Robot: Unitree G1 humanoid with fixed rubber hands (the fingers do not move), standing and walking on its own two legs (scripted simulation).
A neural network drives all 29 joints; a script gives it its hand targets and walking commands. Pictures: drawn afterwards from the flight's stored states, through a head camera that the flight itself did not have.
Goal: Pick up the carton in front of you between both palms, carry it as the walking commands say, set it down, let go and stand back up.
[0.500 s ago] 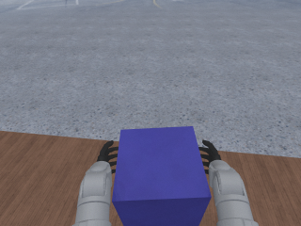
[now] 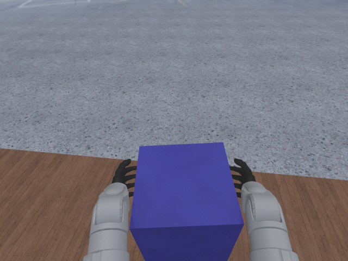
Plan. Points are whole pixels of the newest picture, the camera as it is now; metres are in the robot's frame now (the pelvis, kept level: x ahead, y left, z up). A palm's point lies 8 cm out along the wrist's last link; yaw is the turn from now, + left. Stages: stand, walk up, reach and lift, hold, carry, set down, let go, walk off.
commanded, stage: carry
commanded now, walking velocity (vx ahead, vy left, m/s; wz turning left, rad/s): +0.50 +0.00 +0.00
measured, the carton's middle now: (184, 205) +0.29 +0.00 -0.02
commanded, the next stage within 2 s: none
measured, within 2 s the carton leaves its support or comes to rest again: neither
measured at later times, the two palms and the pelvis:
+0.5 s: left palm (120, 144) +0.42 +0.17 +0.08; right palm (228, 139) +0.43 -0.13 +0.08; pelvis +0.16 +0.01 +0.00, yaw +1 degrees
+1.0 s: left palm (138, 90) +0.75 +0.16 +0.06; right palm (213, 89) +0.75 -0.14 +0.06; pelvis +0.48 +0.01 -0.03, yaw +1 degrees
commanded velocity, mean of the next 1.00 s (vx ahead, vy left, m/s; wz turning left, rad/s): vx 0.45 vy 0.00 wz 0.00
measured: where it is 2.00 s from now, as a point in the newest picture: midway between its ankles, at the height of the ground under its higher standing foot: (176, 219)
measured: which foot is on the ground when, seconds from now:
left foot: down 0.00-0.34, up 0.36-0.54, down 0.56-1.00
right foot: down 0.00-0.58, up 0.60-0.96, down 0.98-1.00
